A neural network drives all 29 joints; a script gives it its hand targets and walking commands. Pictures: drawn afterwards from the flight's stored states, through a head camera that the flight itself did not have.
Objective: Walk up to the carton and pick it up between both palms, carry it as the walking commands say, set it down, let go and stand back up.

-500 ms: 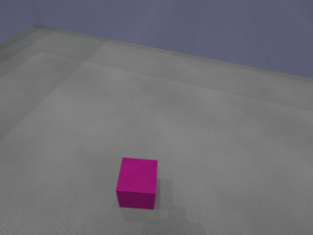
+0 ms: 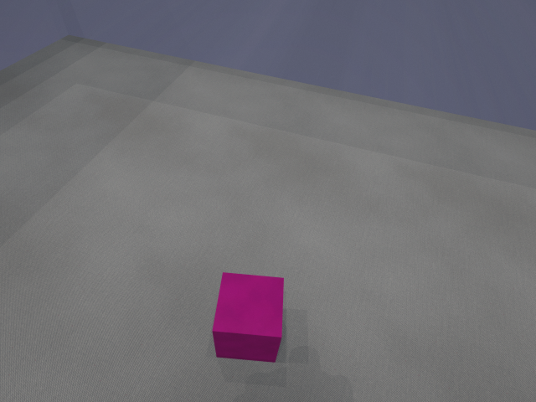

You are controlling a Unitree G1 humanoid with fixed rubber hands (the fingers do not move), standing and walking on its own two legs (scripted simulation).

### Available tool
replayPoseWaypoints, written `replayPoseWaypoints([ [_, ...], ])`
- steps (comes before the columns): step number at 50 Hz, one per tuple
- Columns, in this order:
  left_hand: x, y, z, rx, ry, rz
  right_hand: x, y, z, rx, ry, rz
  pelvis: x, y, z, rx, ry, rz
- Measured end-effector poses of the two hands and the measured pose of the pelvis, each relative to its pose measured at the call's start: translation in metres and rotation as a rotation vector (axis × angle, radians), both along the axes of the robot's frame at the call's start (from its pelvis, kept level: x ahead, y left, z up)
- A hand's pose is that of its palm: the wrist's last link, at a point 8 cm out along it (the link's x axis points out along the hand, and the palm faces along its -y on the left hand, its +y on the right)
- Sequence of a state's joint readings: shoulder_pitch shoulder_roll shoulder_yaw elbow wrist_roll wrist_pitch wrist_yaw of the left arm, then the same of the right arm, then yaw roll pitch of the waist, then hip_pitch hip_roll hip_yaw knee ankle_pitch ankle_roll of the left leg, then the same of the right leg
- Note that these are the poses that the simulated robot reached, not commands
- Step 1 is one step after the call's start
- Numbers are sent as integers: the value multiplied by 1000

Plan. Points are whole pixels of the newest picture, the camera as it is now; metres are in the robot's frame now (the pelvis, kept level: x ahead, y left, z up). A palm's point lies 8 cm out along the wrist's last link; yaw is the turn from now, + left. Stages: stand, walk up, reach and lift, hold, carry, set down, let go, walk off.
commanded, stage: walk up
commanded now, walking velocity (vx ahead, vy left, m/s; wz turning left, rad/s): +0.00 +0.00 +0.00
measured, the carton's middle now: (249, 318) +0.51 +0.03 -0.64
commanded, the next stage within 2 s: stand in 1.30 s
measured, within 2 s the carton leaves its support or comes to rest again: neither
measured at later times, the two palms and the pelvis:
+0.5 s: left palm out of the picture +0.00 +0.26 -0.11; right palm out of the picture +0.04 -0.23 -0.13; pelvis +0.01 +0.02 +0.01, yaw -1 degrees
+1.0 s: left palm (72, 358) +0.22 +0.33 -0.13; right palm out of the picture +0.12 -0.13 -0.12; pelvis +0.13 +0.10 +0.01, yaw -1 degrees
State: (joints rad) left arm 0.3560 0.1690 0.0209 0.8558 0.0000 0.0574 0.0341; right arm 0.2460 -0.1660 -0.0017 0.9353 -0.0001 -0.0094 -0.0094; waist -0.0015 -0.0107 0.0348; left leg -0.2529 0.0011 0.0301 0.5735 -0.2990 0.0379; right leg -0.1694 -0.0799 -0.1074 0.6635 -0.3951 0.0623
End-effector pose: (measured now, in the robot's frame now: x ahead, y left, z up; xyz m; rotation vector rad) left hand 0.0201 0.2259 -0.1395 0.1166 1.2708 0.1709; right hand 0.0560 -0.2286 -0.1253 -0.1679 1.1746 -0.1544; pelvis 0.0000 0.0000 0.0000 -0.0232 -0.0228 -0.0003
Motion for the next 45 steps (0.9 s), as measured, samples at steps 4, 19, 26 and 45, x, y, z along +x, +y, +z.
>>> replayPoseWaypoints([
  [4,6,-1,1,6,-15,-16,-6,1,-3,7,-3,-14,-4,-1,-1,7,-5,-13],
  [19,-1,-1,20,68,-41,-28,-35,-6,-17,81,81,-61,-10,-7,2,44,2,-31],
  [26,-26,36,33,88,70,15,-4,7,-8,65,105,-11,15,27,11,71,46,-8],
  [45,158,105,7,-39,-128,-60,63,97,12,-30,50,-32,106,104,7,-23,-6,-12],
])
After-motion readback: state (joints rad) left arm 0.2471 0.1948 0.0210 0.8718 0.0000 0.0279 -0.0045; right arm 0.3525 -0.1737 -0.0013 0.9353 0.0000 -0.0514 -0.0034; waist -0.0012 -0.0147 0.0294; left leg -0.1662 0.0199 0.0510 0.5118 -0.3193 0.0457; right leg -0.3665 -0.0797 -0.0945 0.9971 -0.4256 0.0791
